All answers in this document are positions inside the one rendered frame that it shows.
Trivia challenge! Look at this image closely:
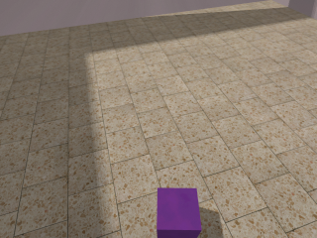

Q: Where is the carton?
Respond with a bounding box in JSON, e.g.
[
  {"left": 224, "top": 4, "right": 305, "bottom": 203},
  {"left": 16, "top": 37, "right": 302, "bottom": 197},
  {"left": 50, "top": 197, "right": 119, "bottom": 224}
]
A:
[{"left": 157, "top": 187, "right": 202, "bottom": 238}]

